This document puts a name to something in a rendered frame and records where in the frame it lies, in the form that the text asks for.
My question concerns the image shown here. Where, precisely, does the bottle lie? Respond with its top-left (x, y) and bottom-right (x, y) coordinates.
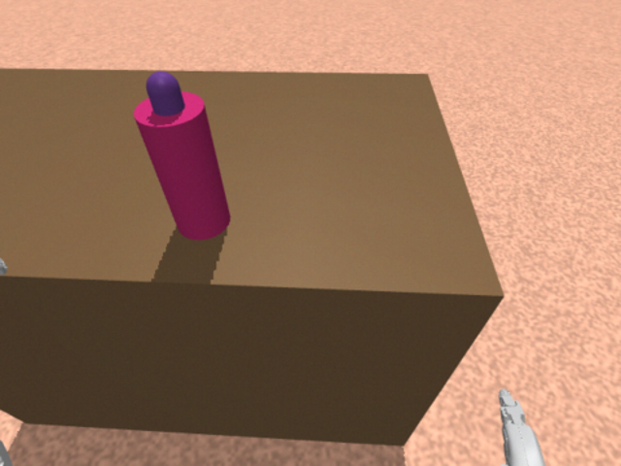
top-left (134, 71), bottom-right (230, 240)

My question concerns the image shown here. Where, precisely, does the right robot hand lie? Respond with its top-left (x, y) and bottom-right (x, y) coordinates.
top-left (499, 389), bottom-right (545, 466)

